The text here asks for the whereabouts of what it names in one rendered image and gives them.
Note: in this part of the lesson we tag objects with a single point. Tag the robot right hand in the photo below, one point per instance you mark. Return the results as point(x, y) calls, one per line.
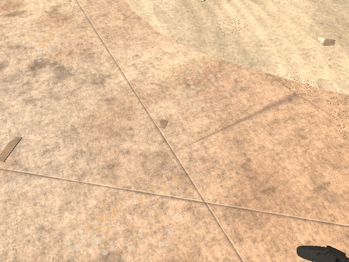
point(321, 254)

